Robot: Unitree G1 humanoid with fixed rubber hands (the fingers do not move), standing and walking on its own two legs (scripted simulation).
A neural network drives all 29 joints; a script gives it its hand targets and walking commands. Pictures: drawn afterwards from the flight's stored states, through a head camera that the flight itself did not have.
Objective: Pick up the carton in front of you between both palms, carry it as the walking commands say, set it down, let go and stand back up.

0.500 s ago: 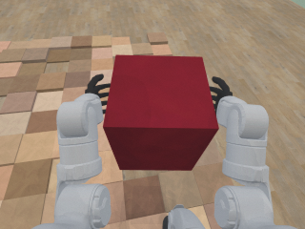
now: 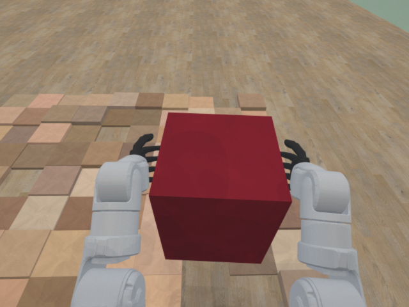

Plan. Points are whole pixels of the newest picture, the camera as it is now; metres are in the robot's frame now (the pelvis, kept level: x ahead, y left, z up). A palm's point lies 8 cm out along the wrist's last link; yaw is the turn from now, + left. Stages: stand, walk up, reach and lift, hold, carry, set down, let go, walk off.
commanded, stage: carry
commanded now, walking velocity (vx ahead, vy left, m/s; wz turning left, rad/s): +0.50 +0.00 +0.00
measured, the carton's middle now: (216, 190) +0.35 +0.02 +0.06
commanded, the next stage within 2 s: none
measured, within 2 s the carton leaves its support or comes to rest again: neither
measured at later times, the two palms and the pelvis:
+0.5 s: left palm (170, 102) +0.64 +0.16 +0.08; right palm (273, 110) +0.63 -0.14 +0.08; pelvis +0.28 +0.03 -0.04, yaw +0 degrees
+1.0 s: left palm (191, 58) +0.96 +0.14 +0.08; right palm (268, 66) +0.96 -0.16 +0.07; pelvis +0.61 -0.01 -0.05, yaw -2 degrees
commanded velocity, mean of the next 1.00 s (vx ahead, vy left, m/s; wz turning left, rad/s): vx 0.50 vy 0.00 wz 0.00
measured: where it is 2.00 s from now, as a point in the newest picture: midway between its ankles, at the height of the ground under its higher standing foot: (221, 158)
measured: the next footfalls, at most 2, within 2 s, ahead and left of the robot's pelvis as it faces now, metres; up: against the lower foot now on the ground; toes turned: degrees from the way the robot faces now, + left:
left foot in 0.04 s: +0.15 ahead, +0.10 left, -0.03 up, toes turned +4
right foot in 0.56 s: +0.51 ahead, -0.04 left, -0.06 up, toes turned -6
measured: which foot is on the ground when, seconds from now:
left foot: up 0.00-0.02, down 0.04-0.58, up 0.60-1.00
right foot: down 0.00-0.06, up 0.08-0.54, down 0.56-1.00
